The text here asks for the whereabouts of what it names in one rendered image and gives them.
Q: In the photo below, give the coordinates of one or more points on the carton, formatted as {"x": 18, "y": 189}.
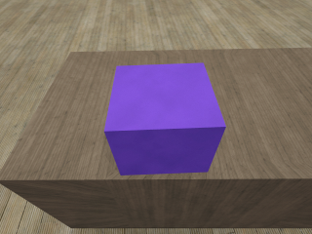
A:
{"x": 163, "y": 119}

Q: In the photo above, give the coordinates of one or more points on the pedestal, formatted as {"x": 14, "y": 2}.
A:
{"x": 260, "y": 176}

